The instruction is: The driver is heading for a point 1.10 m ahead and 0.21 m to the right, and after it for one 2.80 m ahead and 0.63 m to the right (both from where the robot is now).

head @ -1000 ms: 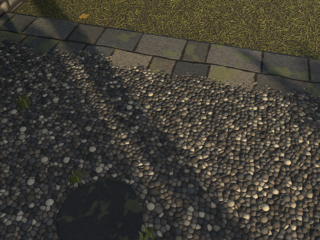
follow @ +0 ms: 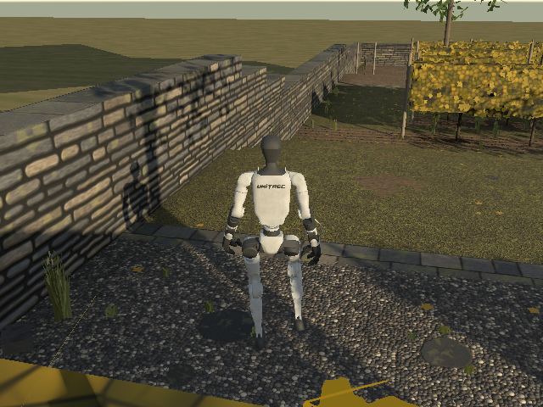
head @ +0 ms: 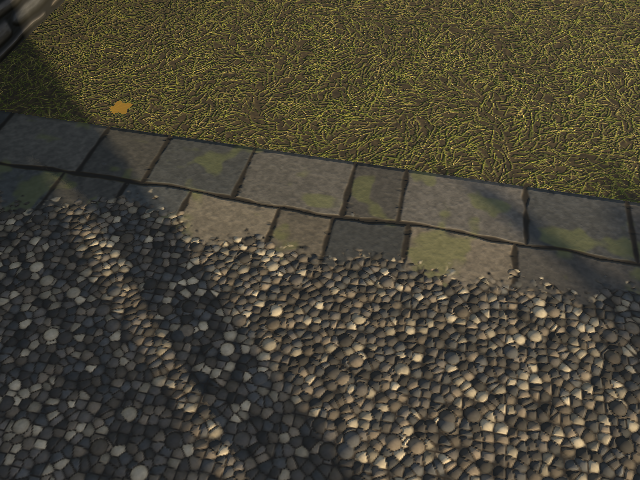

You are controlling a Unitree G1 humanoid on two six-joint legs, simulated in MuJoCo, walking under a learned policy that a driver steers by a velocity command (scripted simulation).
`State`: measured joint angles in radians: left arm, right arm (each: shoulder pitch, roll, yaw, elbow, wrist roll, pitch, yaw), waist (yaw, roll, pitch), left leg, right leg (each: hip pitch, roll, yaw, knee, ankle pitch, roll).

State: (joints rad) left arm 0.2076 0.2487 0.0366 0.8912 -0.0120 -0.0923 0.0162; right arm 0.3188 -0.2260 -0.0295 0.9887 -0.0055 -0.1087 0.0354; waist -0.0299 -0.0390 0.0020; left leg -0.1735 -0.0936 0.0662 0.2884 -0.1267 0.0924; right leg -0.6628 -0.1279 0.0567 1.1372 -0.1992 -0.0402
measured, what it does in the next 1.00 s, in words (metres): walks ahead: right foot, then left foot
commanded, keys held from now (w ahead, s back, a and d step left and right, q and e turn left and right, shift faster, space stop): w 0.84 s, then w+e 0.16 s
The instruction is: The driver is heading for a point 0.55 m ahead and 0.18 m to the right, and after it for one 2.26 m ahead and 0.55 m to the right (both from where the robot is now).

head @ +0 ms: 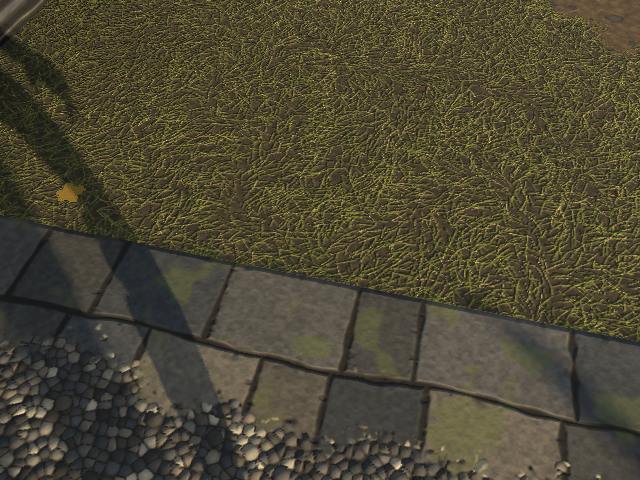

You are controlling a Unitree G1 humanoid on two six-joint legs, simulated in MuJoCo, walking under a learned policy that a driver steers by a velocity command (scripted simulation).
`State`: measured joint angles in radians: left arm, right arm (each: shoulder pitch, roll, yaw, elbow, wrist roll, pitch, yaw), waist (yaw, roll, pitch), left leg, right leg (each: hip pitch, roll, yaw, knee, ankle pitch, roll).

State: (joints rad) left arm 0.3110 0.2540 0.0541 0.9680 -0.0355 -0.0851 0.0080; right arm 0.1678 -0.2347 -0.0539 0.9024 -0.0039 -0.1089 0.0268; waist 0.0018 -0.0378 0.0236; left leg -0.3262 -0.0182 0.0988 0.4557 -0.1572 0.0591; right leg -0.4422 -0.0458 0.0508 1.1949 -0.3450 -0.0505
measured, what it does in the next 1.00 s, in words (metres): walks ahead, turning right: right foot, then left foot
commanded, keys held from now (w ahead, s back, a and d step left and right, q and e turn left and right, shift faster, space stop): w+e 0.90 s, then w+q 0.10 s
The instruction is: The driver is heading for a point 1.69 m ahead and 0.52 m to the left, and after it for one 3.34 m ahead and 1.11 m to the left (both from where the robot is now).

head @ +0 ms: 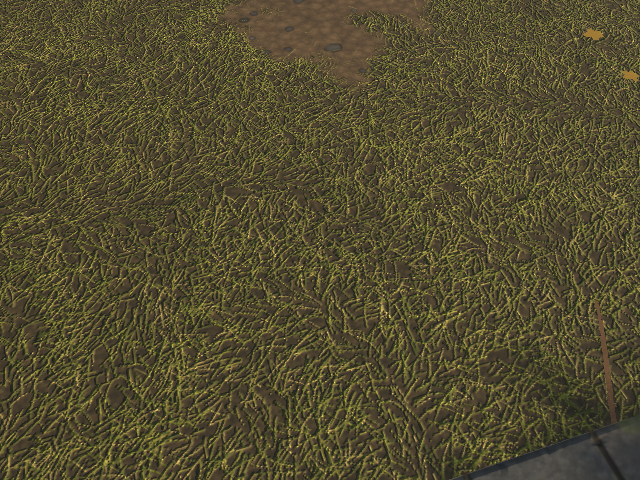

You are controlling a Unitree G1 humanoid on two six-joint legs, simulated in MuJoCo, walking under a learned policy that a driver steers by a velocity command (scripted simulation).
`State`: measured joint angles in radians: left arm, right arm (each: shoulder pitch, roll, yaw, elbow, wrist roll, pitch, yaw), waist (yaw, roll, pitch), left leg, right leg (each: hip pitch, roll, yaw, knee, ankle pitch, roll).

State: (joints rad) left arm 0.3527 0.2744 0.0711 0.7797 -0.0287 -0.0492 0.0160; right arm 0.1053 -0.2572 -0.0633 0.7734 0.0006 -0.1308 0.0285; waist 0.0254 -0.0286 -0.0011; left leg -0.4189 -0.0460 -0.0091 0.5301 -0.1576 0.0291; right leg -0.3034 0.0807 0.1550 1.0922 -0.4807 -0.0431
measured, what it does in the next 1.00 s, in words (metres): goes down, turning left: right foot, then left foot 0.04 m lower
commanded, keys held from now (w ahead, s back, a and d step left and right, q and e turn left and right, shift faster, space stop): w+q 0.84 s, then w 0.16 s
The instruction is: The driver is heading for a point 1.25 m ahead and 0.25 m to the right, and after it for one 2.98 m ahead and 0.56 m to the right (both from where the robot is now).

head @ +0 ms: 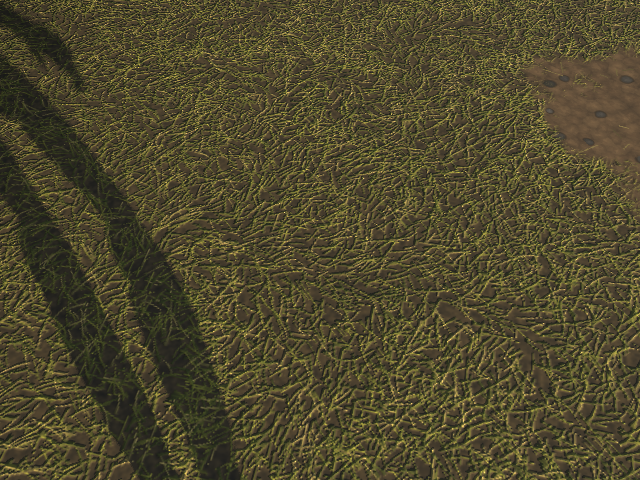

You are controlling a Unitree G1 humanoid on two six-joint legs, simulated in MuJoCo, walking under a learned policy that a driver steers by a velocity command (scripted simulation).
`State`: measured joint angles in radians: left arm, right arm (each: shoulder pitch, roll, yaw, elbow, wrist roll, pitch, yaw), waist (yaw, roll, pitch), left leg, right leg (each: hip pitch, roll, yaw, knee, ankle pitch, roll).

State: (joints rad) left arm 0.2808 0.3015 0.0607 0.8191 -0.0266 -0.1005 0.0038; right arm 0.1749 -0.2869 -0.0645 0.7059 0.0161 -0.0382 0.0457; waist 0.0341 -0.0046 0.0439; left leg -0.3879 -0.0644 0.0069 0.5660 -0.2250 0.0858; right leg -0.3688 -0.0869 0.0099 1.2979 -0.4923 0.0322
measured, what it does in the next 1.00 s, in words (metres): walks ahead: right foot, then left foot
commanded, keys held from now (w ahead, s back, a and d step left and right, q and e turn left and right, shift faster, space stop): w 0.42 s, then w+e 0.58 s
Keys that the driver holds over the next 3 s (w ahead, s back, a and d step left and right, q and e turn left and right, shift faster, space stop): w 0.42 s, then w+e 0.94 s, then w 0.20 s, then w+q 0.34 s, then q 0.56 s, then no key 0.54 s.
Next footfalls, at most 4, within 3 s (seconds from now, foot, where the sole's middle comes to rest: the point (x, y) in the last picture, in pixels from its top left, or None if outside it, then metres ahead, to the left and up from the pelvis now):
0.40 right None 0.43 -0.10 -0.77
0.86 left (280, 368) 0.67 0.13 -0.77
1.38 right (431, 305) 0.85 -0.22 -0.77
1.92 left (412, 184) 1.23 -0.20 -0.77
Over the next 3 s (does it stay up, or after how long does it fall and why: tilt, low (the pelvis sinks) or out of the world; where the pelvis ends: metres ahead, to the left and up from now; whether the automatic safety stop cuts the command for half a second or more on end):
stays up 1.23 -0.27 0.01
